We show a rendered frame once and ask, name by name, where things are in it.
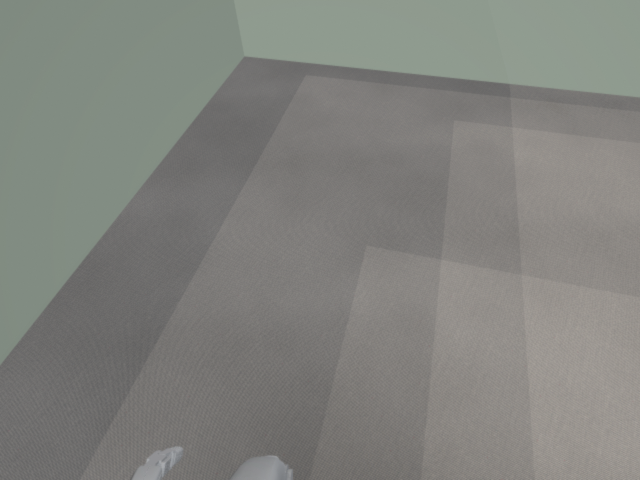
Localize left robot thigh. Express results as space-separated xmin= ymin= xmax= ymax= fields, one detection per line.
xmin=229 ymin=456 xmax=293 ymax=480

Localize left robot hand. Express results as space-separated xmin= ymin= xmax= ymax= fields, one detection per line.
xmin=130 ymin=446 xmax=183 ymax=480

